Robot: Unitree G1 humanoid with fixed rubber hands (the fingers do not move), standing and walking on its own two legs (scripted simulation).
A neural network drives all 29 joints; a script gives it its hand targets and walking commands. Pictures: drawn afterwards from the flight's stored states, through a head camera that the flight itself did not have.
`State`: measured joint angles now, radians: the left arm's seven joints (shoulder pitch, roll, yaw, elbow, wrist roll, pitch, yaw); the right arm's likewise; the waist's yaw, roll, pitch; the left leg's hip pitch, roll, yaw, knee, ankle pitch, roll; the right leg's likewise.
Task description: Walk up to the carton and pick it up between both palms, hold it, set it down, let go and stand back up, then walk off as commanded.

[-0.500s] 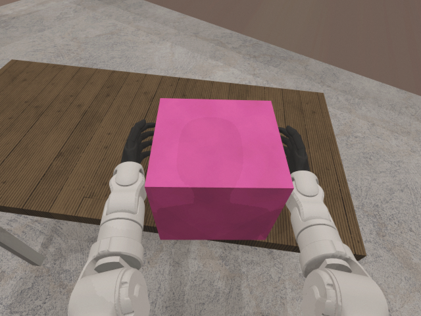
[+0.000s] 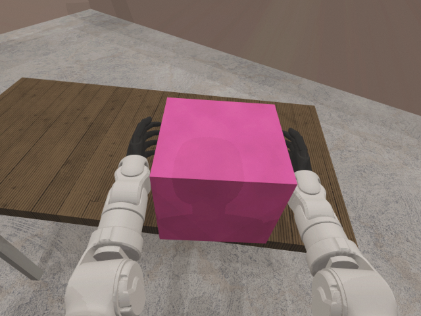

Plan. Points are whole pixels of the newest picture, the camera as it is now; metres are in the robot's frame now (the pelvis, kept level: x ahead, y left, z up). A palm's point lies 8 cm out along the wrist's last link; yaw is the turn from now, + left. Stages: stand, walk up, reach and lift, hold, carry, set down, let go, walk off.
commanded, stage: reach and lift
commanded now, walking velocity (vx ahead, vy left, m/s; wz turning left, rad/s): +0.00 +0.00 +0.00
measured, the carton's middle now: (217, 171) +0.41 +0.02 +0.06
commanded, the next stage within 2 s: none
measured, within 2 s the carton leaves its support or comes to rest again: neither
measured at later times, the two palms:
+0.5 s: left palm (135, 144) +0.39 +0.18 +0.14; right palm (304, 158) +0.39 -0.14 +0.13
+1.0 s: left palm (136, 131) +0.38 +0.16 +0.19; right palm (323, 151) +0.37 -0.16 +0.17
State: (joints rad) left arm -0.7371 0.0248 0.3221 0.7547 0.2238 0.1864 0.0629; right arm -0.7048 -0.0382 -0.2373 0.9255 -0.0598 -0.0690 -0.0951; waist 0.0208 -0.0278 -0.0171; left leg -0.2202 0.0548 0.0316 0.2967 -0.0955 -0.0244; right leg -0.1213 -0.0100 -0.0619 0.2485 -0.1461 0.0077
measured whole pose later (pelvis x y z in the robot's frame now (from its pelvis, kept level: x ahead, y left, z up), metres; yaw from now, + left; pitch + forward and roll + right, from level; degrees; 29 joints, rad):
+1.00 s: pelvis -0.01 +0.00 +0.00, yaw +0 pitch -5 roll -1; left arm -0.70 0.04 0.28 0.34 0.21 0.62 0.04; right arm -0.72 -0.12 -0.02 0.65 0.21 0.28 -0.17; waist -0.06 -0.03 -0.01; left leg -0.12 0.04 0.03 0.33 -0.12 -0.02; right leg -0.02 -0.02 -0.04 0.28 -0.17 0.02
